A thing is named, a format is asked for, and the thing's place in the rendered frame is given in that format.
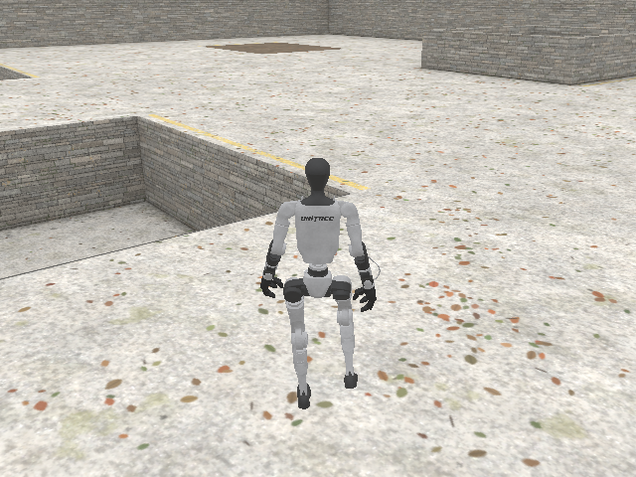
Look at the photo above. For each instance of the robot left upper arm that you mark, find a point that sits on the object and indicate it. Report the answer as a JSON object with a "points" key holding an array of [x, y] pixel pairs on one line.
{"points": [[285, 212]]}

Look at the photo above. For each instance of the robot right upper arm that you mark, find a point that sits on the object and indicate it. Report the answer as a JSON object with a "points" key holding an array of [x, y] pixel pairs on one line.
{"points": [[349, 211]]}

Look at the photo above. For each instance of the robot right hand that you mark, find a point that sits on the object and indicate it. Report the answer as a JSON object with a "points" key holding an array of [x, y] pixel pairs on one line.
{"points": [[370, 295]]}

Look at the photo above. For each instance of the robot right thigh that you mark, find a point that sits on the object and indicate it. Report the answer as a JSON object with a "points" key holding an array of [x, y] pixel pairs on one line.
{"points": [[341, 288]]}

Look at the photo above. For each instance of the left robot shin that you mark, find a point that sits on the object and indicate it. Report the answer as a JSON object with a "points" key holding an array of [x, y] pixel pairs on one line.
{"points": [[300, 365]]}

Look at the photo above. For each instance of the robot left hand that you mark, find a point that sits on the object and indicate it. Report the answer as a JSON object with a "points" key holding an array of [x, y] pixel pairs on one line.
{"points": [[272, 283]]}

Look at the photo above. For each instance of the left robot forearm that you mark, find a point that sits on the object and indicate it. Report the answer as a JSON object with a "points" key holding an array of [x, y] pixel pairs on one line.
{"points": [[271, 264]]}

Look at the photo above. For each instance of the right robot forearm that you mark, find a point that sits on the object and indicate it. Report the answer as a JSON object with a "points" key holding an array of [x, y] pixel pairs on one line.
{"points": [[364, 269]]}

